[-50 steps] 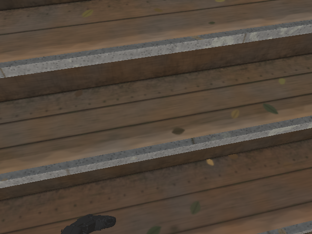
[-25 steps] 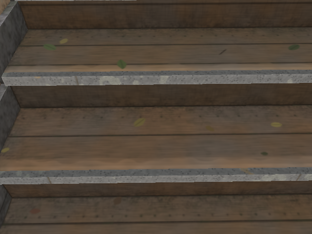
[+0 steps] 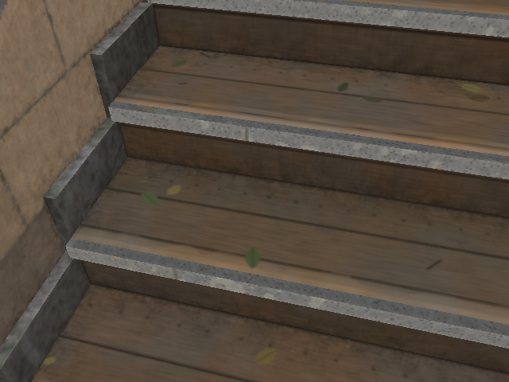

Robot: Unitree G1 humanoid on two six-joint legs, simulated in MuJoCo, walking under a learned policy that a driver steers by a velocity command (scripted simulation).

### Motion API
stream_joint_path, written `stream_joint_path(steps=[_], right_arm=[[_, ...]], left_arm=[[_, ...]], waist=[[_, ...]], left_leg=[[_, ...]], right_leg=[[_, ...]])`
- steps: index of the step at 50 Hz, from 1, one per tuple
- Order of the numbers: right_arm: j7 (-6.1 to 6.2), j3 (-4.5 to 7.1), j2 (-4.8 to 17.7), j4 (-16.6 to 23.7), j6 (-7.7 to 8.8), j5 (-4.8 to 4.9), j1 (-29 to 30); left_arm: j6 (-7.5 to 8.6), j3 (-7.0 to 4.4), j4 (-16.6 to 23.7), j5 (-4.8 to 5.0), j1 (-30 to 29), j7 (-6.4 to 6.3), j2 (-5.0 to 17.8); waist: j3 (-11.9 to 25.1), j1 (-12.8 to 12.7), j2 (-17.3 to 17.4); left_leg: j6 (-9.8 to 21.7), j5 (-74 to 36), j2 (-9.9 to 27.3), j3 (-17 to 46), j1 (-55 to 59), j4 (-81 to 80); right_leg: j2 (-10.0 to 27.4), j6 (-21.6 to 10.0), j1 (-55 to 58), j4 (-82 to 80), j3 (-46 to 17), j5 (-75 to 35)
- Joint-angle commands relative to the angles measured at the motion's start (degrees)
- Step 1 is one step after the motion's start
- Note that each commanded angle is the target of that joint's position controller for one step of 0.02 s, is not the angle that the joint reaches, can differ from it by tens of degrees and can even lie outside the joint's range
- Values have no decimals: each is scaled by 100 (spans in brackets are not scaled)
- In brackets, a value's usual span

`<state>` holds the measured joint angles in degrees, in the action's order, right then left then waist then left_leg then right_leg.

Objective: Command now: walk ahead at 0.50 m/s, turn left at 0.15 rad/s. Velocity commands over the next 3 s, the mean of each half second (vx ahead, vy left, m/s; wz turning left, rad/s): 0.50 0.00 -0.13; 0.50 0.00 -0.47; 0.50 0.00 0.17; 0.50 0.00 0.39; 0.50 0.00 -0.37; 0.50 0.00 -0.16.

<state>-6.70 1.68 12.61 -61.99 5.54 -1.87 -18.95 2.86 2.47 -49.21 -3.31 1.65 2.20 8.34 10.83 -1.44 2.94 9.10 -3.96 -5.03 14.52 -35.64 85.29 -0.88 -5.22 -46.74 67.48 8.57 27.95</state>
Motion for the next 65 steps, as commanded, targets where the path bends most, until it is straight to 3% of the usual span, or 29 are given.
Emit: stream_joint_path(steps=[1, 4, 7, 9, 12, 16, 19, 22, 24, 25, 26, 27, 28, 29, 32, 33, 38, 43, 44, 47, 49, 52, 53, 54, 55, 56, 58, 61, 65], right_arm=[[180, -45, -122, 457, -52, 13, 374], [221, -171, -317, 650, -229, 33, 525], [117, -183, -116, 791, -234, 119, 899], [89, -273, -298, 811, -267, 8, 1219], [296, -423, -272, 1354, -271, -18, 2161], [348, -564, -292, 2011, -519, -32, 3379], [288, -577, -608, 2386, -784, -181, 4301], [53, -403, -236, 2314, -828, -124, 3520], [185, -360, -259, 2361, -714, 17, 3005], [295, -232, -68, 1960, -718, -17, 1712], [421, -126, 235, 1617, -699, 61, 808], [523, -23, 438, 1232, -655, -198, -79], [558, 118, 660, 1193, -538, -264, -256], [602, 132, 701, 1035, -356, -166, 4], [384, -285, -929, 473, -264, -9, 898], [382, -334, -1119, 457, -211, -3, 1052], [451, -217, -514, 107, -157, -421, 418], [350, -410, -493, -572, -7, -756, -556], [243, -441, -493, -481, 6, -755, -695], [-57, -430, -399, -448, 35, -406, -1026], [-80, -356, 117, -503, 203, -73, -1424], [-21, -217, 521, -169, 340, -64, -1339], [-58, -224, 422, -174, 379, -195, -1648], [-164, -164, 493, -141, 309, -150, -1398], [-291, -128, 11, 13, 196, -71, -888], [-305, 30, 33, -128, 84, 122, -987], [-122, 112, -257, -132, 223, 211, -461], [126, -54, -562, -20, 139, 343, -197], [6, -83, -517, -60, -90, 127, -128]], left_arm=[[48, -133, -847, 19, 1012, -56, 51], [179, -31, -1159, -80, 837, -14, -475], [208, -152, -1076, -263, 1143, 85, 26], [201, -108, -1430, -372, 2249, 83, 18], [176, 12, -1823, -502, 2995, 138, -199], [184, 117, -2138, -522, 3815, 199, -248], [263, 184, -1875, -82, 3568, 417, -379], [494, -32, -1748, 190, 3283, 522, 693], [444, -317, -2074, 44, 3522, 531, 1127], [508, -323, -2007, -222, 3739, 544, 638], [504, -271, -1771, -235, 3637, 586, 233], [350, -257, -1828, -73, 3153, 640, -324], [280, -403, -1818, 209, 2755, 684, 0], [295, -504, -1693, 179, 2378, 608, 86], [246, -395, -1165, 223, 1485, 332, -215], [155, -359, -1112, 175, 1586, 402, -357], [39, -215, -777, 280, 804, 587, -280], [-109, 53, 222, 315, -516, 218, -125], [-150, -12, 397, 309, -856, 149, 279], [-570, 37, 1041, 158, -2561, 234, 226], [-590, 77, 1031, 140, -2118, 425, -189], [-319, -239, 408, 146, -78, 250, 484], [-313, -222, 269, 320, 455, 235, 628], [-416, -339, 106, 263, 1284, 128, 901], [-403, -534, -302, 81, 2318, 20, 1480], [-327, -806, -556, 52, 3012, -31, 1989], [-100, -737, -910, 35, 2277, -4, 1494], [-102, -337, -948, -78, 702, 229, 204], [148, -261, -638, -135, 280, 77, 47]], waist=[[-455, 156, 85], [-567, 653, 18], [-530, 555, -164], [-555, 227, -861], [-1020, 23, -220], [-1058, -265, -682], [-1020, -204, -1170], [-664, 390, -1497], [-162, 599, -1816], [1207, 727, -985], [1632, 875, -185], [1362, 1243, 1008], [532, 1391, 724], [-178, 1035, 492], [-283, 128, -673], [-409, -123, -499], [-836, 23, 146], [-893, 44, -210], [-743, 155, -452], [-1042, 474, -130], [-786, 227, 505], [239, -229, 638], [811, -266, 310], [914, -796, -82], [719, -1058, -928], [965, -1129, -1100], [-150, -528, -1349], [-215, 543, 139], [-512, 922, -318]], left_leg=[[514, -663, 167, 482, -3066, 3017], [680, -526, 366, 207, -3618, 2825], [521, -519, 400, -448, -3637, 2654], [564, -11, 413, -821, -4519, 4217], [784, 351, 721, -641, -6284, 3738], [299, -86, 1222, -1644, -5913, 2233], [140, 1410, 1122, -2447, -3180, 284], [-157, 2524, 244, -2899, -1466, -816], [-38, 2522, 131, -2376, -782, -2239], [440, 514, 566, -1520, 1832, -1931], [901, 1464, 1270, 410, 3360, -3394], [1344, 2302, 2252, 2277, 3703, -5111], [1295, 3717, 2589, 3301, 2502, -6016], [1119, 3998, 2618, 2733, 1768, -6185], [542, 1390, 2402, 376, 1419, -5941], [331, 1263, 2168, -311, 1315, -6024], [466, 1142, 2017, -1861, 1404, -7107], [248, 1132, 2028, -2241, 2921, -7392], [240, 1360, 2067, -2314, 3005, -7502], [446, 772, 2249, -2662, 1540, -8769], [764, -2889, 2381, -2858, 2004, -8165], [230, -6049, 2175, -3118, 2870, -6302], [-28, -5088, 1846, -2629, 1405, -5489], [-172, -3244, 1465, -2302, 380, -4353], [-371, 491, 972, -1636, -796, -2695], [-390, 298, 697, -284, -909, 119], [-56, -149, 157, 628, -1983, 3112], [404, -394, 425, 566, -2652, 3159], [204, 40, 786, -457, -2528, 3086]], right_leg=[[1624, -733, 2255, -4324, -4255, 212], [1026, -156, 2175, -4396, -2166, -1285], [692, -190, 2004, -4654, -1159, -1778], [837, -511, 2778, -4814, -1456, -1912], [1240, -650, 4159, -4934, -2075, -1357], [1356, -861, 3999, -5488, -2300, -2183], [1361, -893, 2652, -6146, -1576, -4202], [1605, -1341, 3590, -5478, -1322, -9213], [1689, -1052, 4988, -4569, -1191, -11559], [1520, -618, 3776, -3136, -1289, -11060], [940, -500, 2084, -2145, -1661, -8490], [96, -345, 721, 181, -1888, -3006], [76, -224, -55, 3149, -2478, -3115], [190, -259, -558, 4307, -2357, -3164], [252, -897, -1232, 4954, -2260, -2791], [315, -1060, -1410, 4768, -2199, -2886], [300, -1173, -2469, 6381, -1238, -1691], [649, -1572, -4171, 5487, -1509, -1691], [876, -1318, -3949, 4114, -1441, -2359], [973, -861, -1740, 2044, -220, -604], [325, -611, -472, 1846, 434, -497], [-165, -850, 1969, 436, -155, -2391], [60, -996, 3709, -38, -1125, -2403], [481, -1086, 4638, -1421, -2265, -1588], [1358, -1203, 4998, -3382, -4235, -1606], [1911, -1011, 4564, -4200, -5717, -1426], [1737, -393, 3063, -3919, -4638, -1594], [1756, 62, 2181, -3784, -2802, -2621], [1078, -151, 1335, -4627, -575, -1840]])
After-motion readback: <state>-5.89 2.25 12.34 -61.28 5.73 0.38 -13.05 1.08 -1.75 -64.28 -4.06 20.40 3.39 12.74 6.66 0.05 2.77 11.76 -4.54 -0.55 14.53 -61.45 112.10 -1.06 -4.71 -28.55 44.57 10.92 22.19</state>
